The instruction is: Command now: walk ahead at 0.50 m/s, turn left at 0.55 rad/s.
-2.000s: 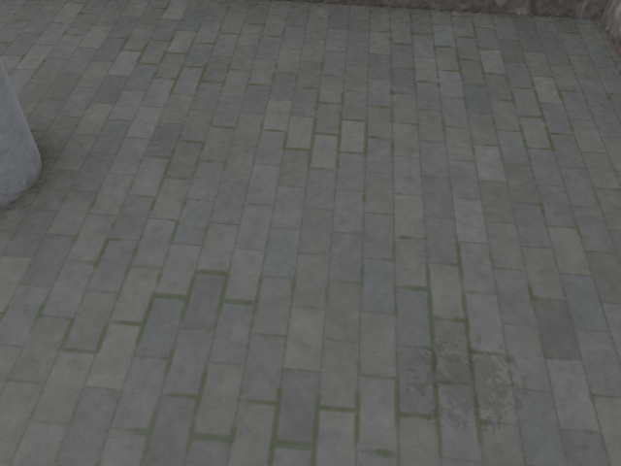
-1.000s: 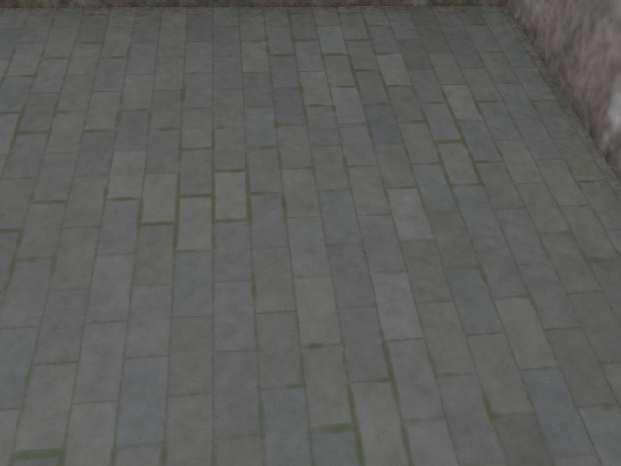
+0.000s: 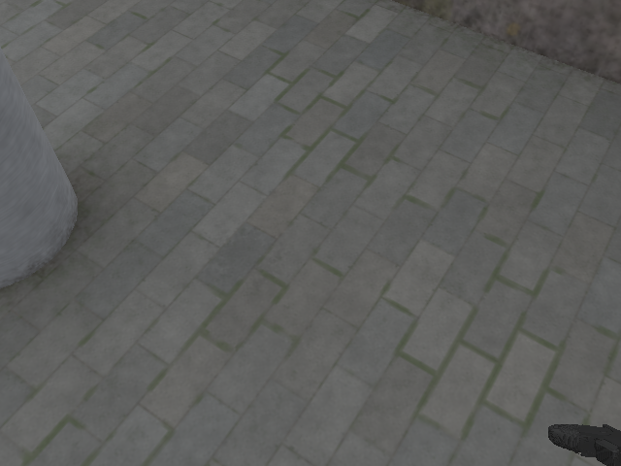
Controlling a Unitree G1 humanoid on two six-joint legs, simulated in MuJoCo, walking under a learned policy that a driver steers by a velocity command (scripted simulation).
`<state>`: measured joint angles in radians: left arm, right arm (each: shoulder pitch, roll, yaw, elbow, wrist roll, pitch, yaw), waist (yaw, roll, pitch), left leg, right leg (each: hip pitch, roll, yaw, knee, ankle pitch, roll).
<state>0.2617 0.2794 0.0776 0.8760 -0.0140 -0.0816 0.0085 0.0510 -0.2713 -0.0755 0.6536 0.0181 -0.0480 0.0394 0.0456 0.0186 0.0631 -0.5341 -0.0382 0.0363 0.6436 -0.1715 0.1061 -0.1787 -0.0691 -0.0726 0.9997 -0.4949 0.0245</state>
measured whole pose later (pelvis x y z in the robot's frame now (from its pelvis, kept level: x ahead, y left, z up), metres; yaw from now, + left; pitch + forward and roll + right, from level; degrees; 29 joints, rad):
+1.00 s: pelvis +0.56 -0.07 +0.01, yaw -17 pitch +3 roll +1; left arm 0.30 0.29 0.06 0.75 -0.01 -0.03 0.02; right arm 0.04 -0.24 -0.04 0.66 -0.04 -0.12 0.02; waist 0.06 -0.02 0.02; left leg -0.50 -0.04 -0.01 0.49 -0.05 0.03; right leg -0.24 0.12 0.18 0.85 -0.56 -0.02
